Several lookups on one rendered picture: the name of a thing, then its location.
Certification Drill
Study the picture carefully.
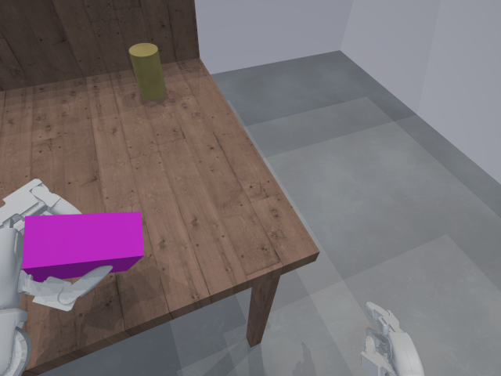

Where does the robot left hand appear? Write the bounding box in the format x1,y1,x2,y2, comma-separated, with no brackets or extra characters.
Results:
0,179,113,312

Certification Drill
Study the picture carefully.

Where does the left robot forearm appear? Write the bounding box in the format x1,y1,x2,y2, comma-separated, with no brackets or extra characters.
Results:
0,308,32,376

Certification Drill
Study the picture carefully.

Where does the sponge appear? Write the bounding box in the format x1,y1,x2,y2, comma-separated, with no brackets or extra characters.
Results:
22,211,144,282

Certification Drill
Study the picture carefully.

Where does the robot right hand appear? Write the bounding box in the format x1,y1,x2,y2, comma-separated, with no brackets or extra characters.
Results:
361,302,425,376

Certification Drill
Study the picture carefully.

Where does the table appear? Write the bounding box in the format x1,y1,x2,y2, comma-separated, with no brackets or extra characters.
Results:
0,0,320,376

